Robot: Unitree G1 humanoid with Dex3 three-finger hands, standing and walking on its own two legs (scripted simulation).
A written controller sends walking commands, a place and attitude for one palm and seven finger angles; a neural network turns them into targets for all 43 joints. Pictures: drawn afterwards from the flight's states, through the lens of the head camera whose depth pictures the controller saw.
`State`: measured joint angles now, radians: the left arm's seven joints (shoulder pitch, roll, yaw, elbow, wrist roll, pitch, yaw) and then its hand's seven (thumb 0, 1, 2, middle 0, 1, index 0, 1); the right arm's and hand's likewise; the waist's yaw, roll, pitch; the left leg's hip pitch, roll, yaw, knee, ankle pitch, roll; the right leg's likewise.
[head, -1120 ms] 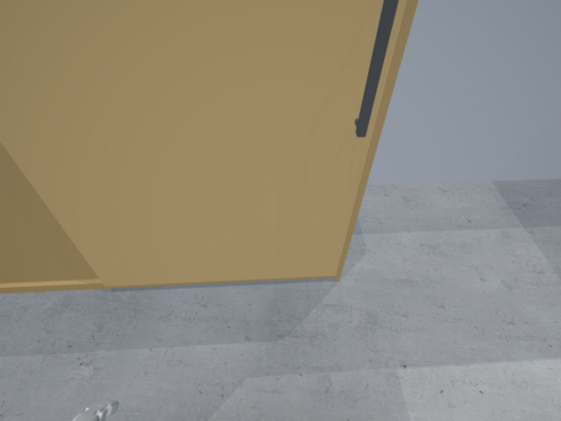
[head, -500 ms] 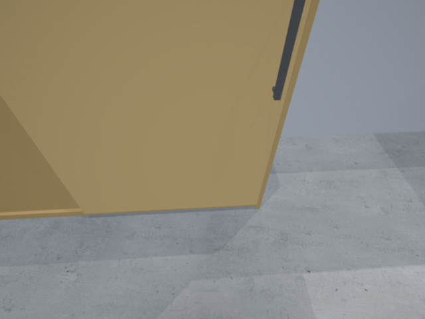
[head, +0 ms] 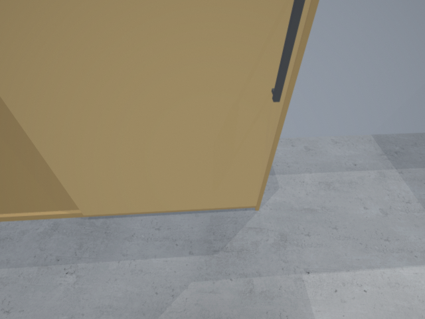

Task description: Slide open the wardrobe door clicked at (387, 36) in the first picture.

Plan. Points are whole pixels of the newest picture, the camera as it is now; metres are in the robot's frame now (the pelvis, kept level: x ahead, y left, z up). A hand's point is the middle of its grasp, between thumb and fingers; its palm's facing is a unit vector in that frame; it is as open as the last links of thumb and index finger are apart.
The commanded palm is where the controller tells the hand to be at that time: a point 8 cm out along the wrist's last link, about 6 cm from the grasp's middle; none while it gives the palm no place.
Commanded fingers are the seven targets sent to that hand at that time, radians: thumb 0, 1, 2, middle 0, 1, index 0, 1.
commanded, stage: look at it before walking up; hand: right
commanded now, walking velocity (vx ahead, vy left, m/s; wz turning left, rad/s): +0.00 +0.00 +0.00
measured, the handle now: (285, 48) +0.78 -0.15 +0.15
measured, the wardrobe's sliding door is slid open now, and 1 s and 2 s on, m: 0.00 0.00 0.00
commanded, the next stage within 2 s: turn to face it in 0.32 s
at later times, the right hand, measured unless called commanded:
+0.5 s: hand out of the picture +0.07 -0.24 -0.16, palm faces -0.02 +0.94 -0.33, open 7.4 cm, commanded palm none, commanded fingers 0.00 -0.90 -0.90 0.20 0.30 0.20 0.30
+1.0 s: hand out of the picture +0.04 -0.20 -0.19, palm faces +0.00 +0.99 -0.15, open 7.4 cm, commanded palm none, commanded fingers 0.00 -0.90 -0.90 0.20 0.30 0.20 0.30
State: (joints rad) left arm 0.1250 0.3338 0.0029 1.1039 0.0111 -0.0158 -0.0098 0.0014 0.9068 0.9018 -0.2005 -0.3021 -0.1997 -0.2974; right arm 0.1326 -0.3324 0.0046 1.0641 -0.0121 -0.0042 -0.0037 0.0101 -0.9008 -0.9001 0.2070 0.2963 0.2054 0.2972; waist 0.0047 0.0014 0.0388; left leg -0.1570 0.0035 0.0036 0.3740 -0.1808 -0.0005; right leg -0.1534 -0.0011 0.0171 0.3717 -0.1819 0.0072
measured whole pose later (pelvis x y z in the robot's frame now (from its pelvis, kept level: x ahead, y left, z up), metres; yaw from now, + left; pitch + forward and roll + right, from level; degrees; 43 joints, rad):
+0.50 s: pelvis +0.00 +0.00 +0.00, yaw +0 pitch -2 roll +0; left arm 0.12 0.34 0.00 1.11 0.01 -0.01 -0.01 0.00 0.91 0.90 -0.20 -0.30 -0.20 -0.30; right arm 0.15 -0.33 0.00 1.08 -0.01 0.00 0.00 0.01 -0.90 -0.90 0.21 0.30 0.21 0.30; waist 0.00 0.00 0.05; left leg -0.13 0.00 0.01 0.35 -0.17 0.00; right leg -0.13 0.00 0.02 0.35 -0.18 0.01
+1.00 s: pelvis +0.04 -0.03 -0.01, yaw +3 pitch -1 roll +1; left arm 0.39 0.19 0.03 1.11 0.02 -0.02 0.00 0.00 0.91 0.90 -0.20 -0.30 -0.20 -0.30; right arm 0.35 -0.17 -0.04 1.05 -0.02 0.02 0.00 0.01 -0.90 -0.90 0.21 0.30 0.21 0.30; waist 0.00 0.03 -0.01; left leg -0.23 0.01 -0.04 0.61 -0.38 0.02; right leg -0.20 -0.01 -0.09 0.56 -0.33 -0.04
